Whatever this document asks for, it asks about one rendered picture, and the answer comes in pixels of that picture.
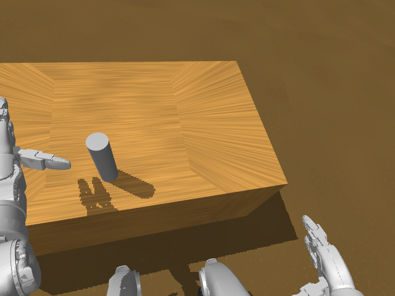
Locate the left robot hand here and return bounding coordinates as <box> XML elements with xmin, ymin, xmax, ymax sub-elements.
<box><xmin>0</xmin><ymin>97</ymin><xmax>71</xmax><ymax>170</ymax></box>

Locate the can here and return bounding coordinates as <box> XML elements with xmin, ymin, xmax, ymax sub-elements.
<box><xmin>86</xmin><ymin>133</ymin><xmax>119</xmax><ymax>182</ymax></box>

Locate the left robot arm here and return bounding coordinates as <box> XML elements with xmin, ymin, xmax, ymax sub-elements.
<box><xmin>0</xmin><ymin>154</ymin><xmax>41</xmax><ymax>296</ymax></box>

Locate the right robot hand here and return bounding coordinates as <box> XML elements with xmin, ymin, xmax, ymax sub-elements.
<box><xmin>292</xmin><ymin>215</ymin><xmax>356</xmax><ymax>296</ymax></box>

